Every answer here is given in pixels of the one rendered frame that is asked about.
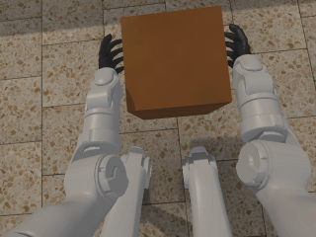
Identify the carton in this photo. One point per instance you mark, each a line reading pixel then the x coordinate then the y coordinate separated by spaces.
pixel 175 63

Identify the robot right thigh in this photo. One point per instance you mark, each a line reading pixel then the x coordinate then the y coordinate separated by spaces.
pixel 209 215

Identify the left robot hand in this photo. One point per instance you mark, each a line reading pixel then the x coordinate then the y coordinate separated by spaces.
pixel 106 56

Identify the right robot upper arm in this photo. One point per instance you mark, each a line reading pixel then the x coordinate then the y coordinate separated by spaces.
pixel 278 174

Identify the robot thigh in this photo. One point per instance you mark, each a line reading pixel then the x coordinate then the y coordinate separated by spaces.
pixel 209 215
pixel 123 220

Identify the robot left thigh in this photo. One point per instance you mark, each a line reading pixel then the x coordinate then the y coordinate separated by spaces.
pixel 123 220

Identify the robot left forearm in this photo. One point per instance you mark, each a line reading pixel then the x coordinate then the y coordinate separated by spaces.
pixel 100 133

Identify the right robot hand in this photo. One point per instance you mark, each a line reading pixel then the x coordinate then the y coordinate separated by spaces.
pixel 239 46

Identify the robot right forearm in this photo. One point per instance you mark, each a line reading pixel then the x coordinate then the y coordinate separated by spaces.
pixel 258 103

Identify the left robot upper arm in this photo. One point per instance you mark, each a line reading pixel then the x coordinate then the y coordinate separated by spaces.
pixel 92 186

